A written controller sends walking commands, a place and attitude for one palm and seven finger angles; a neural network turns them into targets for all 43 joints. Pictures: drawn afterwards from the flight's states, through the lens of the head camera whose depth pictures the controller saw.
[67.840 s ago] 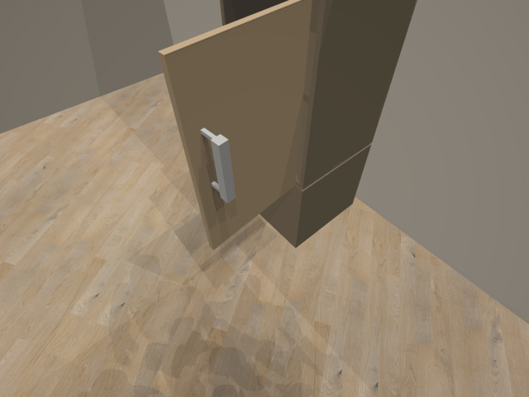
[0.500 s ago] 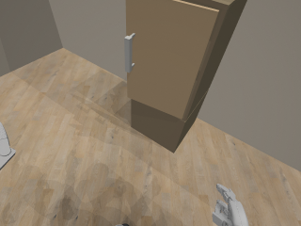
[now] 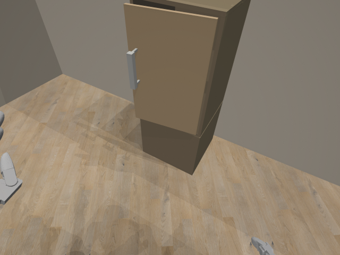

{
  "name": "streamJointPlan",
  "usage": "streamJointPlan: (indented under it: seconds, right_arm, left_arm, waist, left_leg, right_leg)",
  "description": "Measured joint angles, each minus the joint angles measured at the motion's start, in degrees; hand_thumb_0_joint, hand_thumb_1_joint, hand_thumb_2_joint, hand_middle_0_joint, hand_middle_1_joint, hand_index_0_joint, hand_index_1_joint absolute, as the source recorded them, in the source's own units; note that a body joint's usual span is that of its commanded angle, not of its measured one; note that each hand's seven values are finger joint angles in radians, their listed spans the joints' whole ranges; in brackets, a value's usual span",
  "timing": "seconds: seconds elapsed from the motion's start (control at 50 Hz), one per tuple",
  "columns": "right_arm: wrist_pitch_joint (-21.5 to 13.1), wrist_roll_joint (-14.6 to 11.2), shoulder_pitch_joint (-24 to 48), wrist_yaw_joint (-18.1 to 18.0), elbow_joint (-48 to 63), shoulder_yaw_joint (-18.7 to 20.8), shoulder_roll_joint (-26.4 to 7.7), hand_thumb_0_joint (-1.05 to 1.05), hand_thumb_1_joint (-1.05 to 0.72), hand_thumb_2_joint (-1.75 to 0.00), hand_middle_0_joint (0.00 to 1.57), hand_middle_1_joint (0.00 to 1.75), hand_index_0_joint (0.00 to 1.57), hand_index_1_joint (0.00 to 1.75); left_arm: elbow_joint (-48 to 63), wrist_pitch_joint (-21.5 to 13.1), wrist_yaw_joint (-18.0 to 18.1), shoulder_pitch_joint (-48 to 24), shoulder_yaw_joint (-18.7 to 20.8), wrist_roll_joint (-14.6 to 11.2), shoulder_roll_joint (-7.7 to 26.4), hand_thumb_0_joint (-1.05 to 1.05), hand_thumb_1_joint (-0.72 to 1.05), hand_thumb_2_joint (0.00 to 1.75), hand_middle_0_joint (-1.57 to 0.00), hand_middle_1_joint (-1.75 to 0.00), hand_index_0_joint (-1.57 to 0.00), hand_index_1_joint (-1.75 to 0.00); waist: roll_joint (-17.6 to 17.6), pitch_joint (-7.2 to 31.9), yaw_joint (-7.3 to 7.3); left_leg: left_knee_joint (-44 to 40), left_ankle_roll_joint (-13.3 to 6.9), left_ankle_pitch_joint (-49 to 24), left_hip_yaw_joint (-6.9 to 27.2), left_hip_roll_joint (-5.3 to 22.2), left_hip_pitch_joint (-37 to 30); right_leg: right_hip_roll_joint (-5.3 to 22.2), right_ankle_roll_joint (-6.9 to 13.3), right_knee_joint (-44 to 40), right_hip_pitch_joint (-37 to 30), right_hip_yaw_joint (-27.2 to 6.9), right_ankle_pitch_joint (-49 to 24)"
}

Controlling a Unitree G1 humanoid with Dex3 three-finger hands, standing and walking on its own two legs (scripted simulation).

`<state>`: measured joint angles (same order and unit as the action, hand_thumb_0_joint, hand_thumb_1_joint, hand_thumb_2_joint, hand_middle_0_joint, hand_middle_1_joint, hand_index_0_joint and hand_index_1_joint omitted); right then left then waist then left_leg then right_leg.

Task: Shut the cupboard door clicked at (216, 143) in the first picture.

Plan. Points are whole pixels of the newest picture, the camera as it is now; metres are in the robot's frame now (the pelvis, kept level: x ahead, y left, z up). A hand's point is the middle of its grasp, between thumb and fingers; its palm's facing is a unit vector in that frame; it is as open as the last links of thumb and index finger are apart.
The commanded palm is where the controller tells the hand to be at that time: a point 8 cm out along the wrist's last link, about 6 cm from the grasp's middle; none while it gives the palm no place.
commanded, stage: stop stepping back and stand still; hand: left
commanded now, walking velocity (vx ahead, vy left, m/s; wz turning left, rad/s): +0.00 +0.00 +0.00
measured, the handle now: (134, 69) +0.89 +0.16 -0.01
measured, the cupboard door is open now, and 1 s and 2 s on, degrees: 8 8 8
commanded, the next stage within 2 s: let the arm hang, fingers relaxed in 0.08 s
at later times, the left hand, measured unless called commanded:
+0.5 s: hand out of the picture +0.06 +0.18 -0.17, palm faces +0.07 -0.98 -0.16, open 6.9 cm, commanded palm none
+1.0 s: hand out of the picture -0.05 +0.17 -0.17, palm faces +0.04 -0.98 -0.17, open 7.3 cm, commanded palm none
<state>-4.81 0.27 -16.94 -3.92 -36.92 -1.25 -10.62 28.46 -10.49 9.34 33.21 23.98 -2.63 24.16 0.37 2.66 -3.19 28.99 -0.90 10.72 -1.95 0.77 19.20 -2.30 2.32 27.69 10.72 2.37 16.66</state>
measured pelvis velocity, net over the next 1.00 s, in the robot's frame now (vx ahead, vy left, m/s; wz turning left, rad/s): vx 0.00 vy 0.01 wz -0.01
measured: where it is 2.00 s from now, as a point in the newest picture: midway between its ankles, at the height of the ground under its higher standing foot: outside the picture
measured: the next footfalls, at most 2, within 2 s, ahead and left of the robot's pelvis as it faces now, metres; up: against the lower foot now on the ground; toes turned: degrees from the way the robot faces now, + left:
none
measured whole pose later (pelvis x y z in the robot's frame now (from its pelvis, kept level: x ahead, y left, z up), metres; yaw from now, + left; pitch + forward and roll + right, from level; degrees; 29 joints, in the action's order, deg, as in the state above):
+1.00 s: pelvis +0.00 +0.01 +0.01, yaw +0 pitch -2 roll +0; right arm 1.5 0.6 -19.6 -2.0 -64.8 -0.6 -6.9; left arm -66.3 0.2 1.9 21.9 -0.2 0.6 6.8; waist -1.0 -1.0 -0.3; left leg 23.9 -2.2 7.8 -2.3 -0.9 14.1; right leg -1.0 1.2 24.3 6.5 1.6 15.7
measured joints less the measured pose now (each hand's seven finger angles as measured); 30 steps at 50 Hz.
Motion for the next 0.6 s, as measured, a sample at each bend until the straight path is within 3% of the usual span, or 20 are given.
streamJointPlan:
  seconds: [0.08,0.18,0.22,0.28,0.34,0.4,0.46,0.52,0.6]
  right_arm:
    - [1.13,-0.39,0.54,0.41,-0.32,0.35,-0.78,0.01,-0.9,-0.9,0.2,0.3,0.2,0.3]
    - [1.59,-0.64,1.78,-0.55,-1.44,0.54,-1.52,0.01,-0.9,-0.9,0.2,0.3,0.2,0.3]
    - [-0.15,-0.72,3.08,1.63,-3.01,1.02,-3.26,0.01,-0.91,-0.9,0.2,0.3,0.2,0.3]
    - [1.45,-0.01,6.66,3.43,-5.78,1.19,-6.11,0.01,-0.9,-0.9,0.2,0.3,0.2,0.3]
    - [3.22,0.58,8.99,3.76,-7.64,0.89,-6.41,0.01,-0.91,-0.9,0.2,0.3,0.2,0.3]
    - [4.48,1.0,8.86,3.71,-9.37,0.44,-4.88,0.01,-0.91,-0.9,0.2,0.3,0.2,0.3]
    - [5.47,1.12,7.09,3.41,-12.49,0.0,-2.91,0.0,-0.91,-0.9,0.2,0.3,0.2,0.3]
    - [6.31,1.12,4.55,3.02,-16.47,-0.17,-1.07,0.0,-0.91,-0.9,0.2,0.3,0.2,0.3]
    - [6.95,0.87,1.95,2.52,-20.87,0.14,0.08,0.0,-0.91,-0.9,0.2,0.3,0.2,0.3]
  left_arm:
    - [0.46,-0.55,0.01,1.96,-0.8,-0.22,-0.39,0.01,0.89,0.9,-0.21,-0.31,-0.22,-0.3]
    - [-3.36,-0.01,0.29,-1.18,-1.41,-0.18,-1.96,0.01,0.89,0.9,-0.22,-0.31,-0.22,-0.3]
    - [-11.63,0.61,-2.31,-6.22,-4.54,1.66,-2.06,0.01,0.89,0.9,-0.21,-0.31,-0.21,-0.3]
    - [-31.5,7.21,-6.42,-14.4,-12.13,3.12,-4.15,0.0,0.9,0.9,-0.2,-0.3,-0.21,-0.3]
    - [-50.82,11.83,-8.63,-18.4,-18.61,3.84,-7.51,0.0,0.91,0.9,-0.2,-0.3,-0.2,-0.3]
    - [-65.05,13.71,-9.31,-18.69,-23.05,3.9,-11.31,0.01,0.91,0.9,-0.2,-0.3,-0.2,-0.3]
    - [-75.05,13.8,-8.53,-17.43,-24.03,3.1,-14.81,0.0,0.94,0.9,-0.2,-0.3,-0.2,-0.3]
    - [-80.65,12.76,-7.86,-16.74,-22.61,3.16,-13.54,-0.03,1.01,0.9,-0.21,-0.3,-0.21,-0.3]
    - [-86.76,12.24,-8.41,-14.62,-23.12,3.27,-12.67,-0.02,1.0,0.9,-0.21,-0.3,-0.21,-0.3]
  waist:
    - [-1.74,0.21,1.72]
    - [-1.2,-0.03,3.53]
    - [-2.23,0.26,4.11]
    - [-4.26,0.2,4.5]
    - [-4.33,-0.97,3.32]
    - [-1.86,-2.67,2.16]
    - [0.82,-4.05,2.02]
    - [2.19,-4.97,3.16]
    - [1.38,-5.61,3.81]
  left_leg:
    - [2.25,0.46,0.64,0.88,0.87,0.74]
    - [1.35,-0.18,1.18,0.2,-0.12,-1.78]
    - [2.26,-0.46,1.18,0.64,-0.71,-0.39]
    - [4.52,-0.97,1.6,0.79,-1.56,1.91]
    - [5.3,-1.08,1.69,0.86,-1.85,2.39]
    - [4.62,-0.79,1.39,0.9,-1.89,1.36]
    - [2.98,-0.49,0.71,1.33,-1.51,-0.04]
    - [1.07,-0.14,-0.34,2.17,-0.9,-1.03]
    - [-1.08,-0.18,-1.4,2.23,-0.58,-2.24]
  right_leg:
    - [-1.27,0.43,-0.3,-0.43,0.0,0.49]
    - [-0.24,-0.25,0.53,-2.05,-0.62,1.88]
    - [0.36,-0.54,2.17,-0.61,0.14,2.28]
    - [1.26,-0.8,5.65,2.0,0.52,3.96]
    - [1.59,-0.75,7.02,2.67,0.65,4.44]
    - [1.61,-0.45,6.75,1.82,0.67,4.38]
    - [1.12,-0.39,4.38,0.06,1.0,3.34]
    - [0.29,0.0,0.74,-1.82,1.68,1.49]
    - [-0.14,0.01,-2.83,-3.58,1.61,-0.48]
